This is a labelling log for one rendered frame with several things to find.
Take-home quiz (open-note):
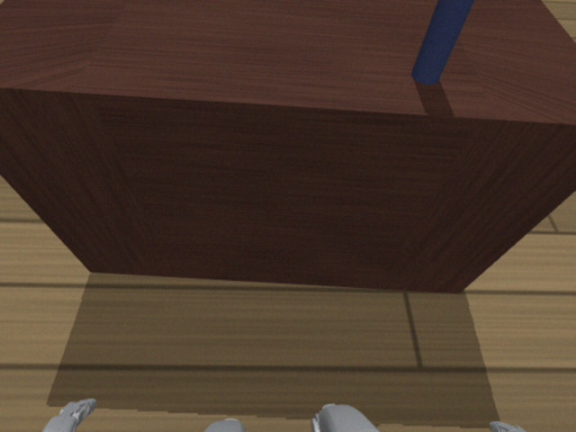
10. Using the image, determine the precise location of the left robot hand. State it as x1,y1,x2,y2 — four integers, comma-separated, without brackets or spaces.
42,399,96,432

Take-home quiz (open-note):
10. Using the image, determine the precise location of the bottle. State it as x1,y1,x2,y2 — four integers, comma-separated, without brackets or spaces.
411,0,474,85

